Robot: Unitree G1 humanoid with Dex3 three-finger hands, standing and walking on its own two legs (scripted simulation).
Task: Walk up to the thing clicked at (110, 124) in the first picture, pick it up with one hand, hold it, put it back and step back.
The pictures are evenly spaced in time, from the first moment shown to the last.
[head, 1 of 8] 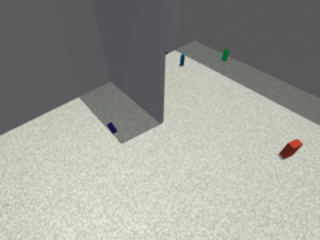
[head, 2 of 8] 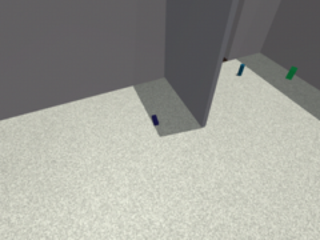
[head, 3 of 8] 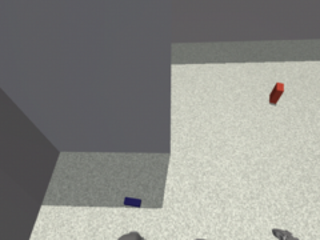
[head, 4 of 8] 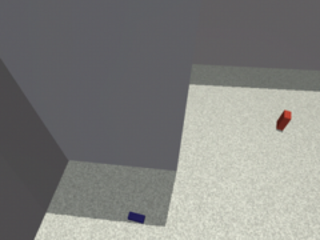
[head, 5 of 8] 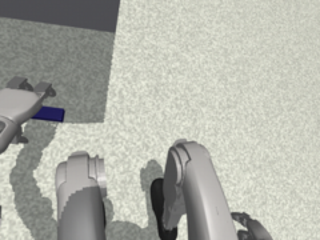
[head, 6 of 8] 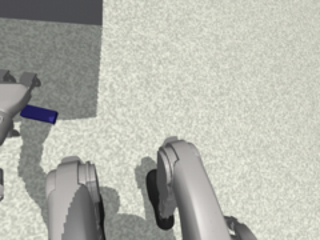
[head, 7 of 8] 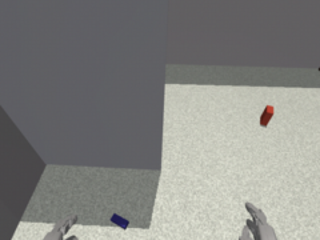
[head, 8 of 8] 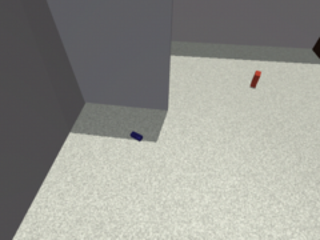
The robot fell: no
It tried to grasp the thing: yes
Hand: left
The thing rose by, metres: 0.00
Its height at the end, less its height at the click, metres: +0.00
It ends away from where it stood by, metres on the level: 0.01
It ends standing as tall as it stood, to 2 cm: yes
